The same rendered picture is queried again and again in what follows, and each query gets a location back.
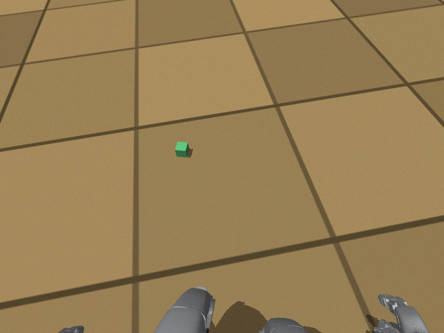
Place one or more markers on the cube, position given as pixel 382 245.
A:
pixel 182 149

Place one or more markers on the right robot hand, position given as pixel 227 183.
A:
pixel 409 320

